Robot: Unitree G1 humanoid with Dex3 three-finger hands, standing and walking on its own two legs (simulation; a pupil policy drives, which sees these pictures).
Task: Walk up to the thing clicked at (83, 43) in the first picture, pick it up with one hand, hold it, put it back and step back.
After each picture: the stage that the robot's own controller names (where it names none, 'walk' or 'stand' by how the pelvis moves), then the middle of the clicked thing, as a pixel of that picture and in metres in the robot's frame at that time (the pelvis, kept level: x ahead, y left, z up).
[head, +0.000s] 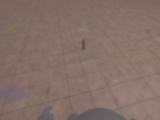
stand; (83, 45) +1.46 +0.16 -0.66
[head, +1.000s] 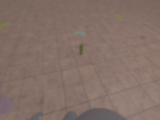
walk; (81, 49) +1.33 +0.15 -0.65
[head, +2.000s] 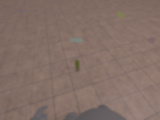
walk; (77, 65) +0.84 +0.19 -0.64
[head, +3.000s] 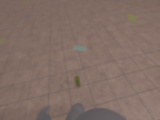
walk; (77, 82) +0.55 +0.22 -0.63
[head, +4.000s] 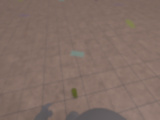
stand; (74, 93) +0.39 +0.19 -0.64
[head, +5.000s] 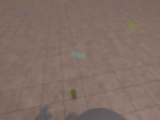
stand; (74, 94) +0.39 +0.19 -0.65
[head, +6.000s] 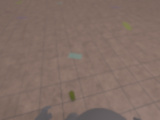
stand; (72, 96) +0.37 +0.21 -0.65
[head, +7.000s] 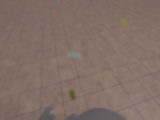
stand; (72, 95) +0.38 +0.22 -0.66
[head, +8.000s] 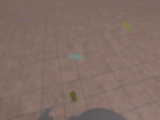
stand; (73, 96) +0.38 +0.21 -0.66
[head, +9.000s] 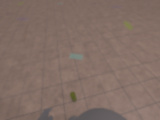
stand; (73, 97) +0.37 +0.21 -0.66
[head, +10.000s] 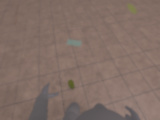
go down; (71, 85) +0.40 +0.20 -0.61
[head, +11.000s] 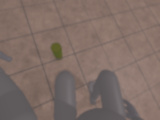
go down; (57, 53) +0.47 +0.22 -0.24
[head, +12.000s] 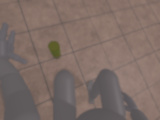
close in; (55, 51) +0.47 +0.22 -0.23
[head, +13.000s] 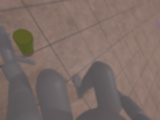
close; (26, 46) +0.46 +0.27 -0.17
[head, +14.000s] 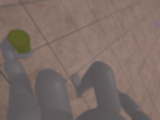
lift; (22, 47) +0.44 +0.28 -0.17
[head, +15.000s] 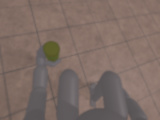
lift; (52, 55) +0.38 +0.26 -0.06
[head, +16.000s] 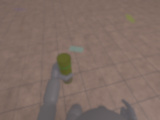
hold; (66, 71) +0.32 +0.17 +0.07
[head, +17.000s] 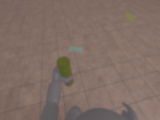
hold; (66, 73) +0.32 +0.17 +0.03
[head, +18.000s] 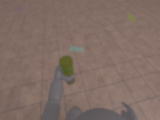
hold; (68, 72) +0.33 +0.16 +0.03
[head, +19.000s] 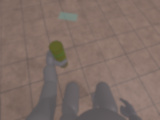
crouch; (60, 57) +0.43 +0.19 -0.04
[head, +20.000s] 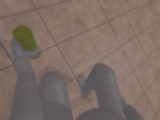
lower; (30, 46) +0.46 +0.26 -0.16
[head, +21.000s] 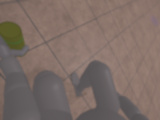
lower; (16, 43) +0.46 +0.28 -0.18
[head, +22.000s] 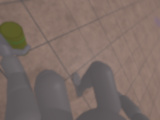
lower; (18, 43) +0.46 +0.29 -0.17
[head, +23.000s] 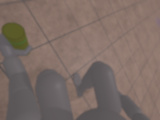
lower; (20, 43) +0.45 +0.29 -0.17
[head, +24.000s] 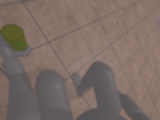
lower; (19, 44) +0.45 +0.29 -0.17
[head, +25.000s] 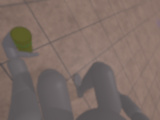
open; (24, 45) +0.45 +0.28 -0.17
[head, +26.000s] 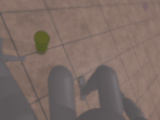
stand; (41, 45) +0.45 +0.27 -0.19
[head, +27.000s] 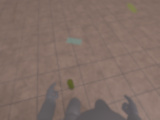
stand; (70, 85) +0.40 +0.19 -0.54
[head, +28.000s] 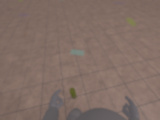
stand; (73, 93) +0.39 +0.20 -0.60
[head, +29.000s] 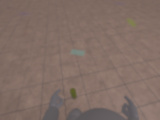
stand; (73, 94) +0.38 +0.19 -0.60
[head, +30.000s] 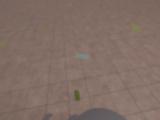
stand; (77, 95) +0.40 +0.18 -0.66
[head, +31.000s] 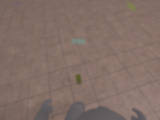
walk; (78, 79) +0.49 +0.15 -0.63
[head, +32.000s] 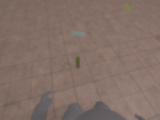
walk; (77, 62) +0.78 +0.18 -0.62
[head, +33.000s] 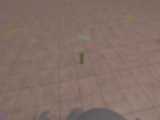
stand; (81, 58) +1.05 +0.22 -0.64
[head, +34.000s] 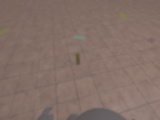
stand; (77, 59) +1.03 +0.22 -0.66
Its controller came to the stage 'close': yes
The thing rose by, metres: 0.68
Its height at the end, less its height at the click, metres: +0.00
